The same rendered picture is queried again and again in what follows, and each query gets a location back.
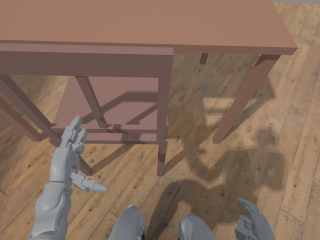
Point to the robot right hand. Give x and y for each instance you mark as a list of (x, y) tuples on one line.
[(258, 228)]

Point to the robot thigh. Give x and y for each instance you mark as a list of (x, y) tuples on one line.
[(194, 228), (129, 225)]

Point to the robot right thigh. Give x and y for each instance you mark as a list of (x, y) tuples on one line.
[(194, 228)]

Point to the chair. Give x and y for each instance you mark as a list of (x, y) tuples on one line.
[(120, 92)]

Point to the left robot forearm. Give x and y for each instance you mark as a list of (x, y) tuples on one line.
[(52, 209)]

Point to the table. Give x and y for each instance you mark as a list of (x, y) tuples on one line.
[(187, 26)]

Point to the robot left thigh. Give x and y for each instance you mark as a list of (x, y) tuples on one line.
[(129, 225)]

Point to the robot left hand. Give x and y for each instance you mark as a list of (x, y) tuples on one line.
[(67, 155)]

